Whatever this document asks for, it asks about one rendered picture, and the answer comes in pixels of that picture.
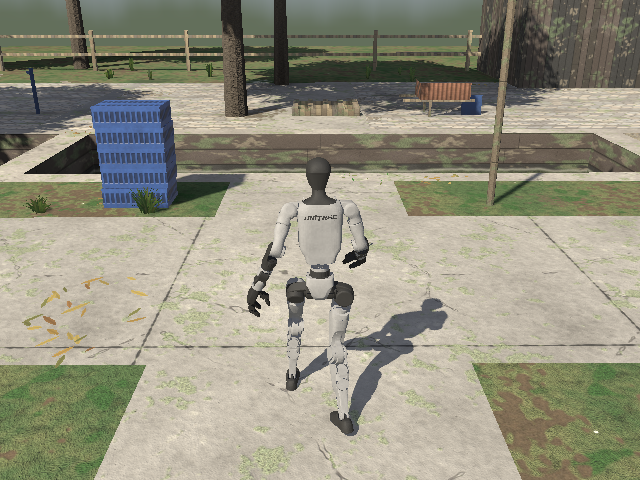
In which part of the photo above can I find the robot left upper arm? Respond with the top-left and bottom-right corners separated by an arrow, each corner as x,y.
269,201 -> 299,258

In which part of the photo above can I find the left robot thigh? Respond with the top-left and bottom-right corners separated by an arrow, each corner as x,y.
286,277 -> 306,336

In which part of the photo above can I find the robot right upper arm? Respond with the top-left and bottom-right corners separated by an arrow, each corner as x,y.
339,200 -> 368,252

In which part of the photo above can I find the robot left forearm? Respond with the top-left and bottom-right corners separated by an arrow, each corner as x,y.
252,242 -> 277,291

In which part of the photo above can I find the robot right forearm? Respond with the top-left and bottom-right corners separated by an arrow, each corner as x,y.
354,237 -> 369,260

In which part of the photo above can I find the robot head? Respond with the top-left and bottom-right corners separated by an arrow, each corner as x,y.
302,157 -> 336,205

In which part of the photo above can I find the robot right hand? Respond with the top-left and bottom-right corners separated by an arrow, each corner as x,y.
342,250 -> 366,269

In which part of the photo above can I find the robot left hand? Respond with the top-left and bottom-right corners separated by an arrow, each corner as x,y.
247,286 -> 270,317

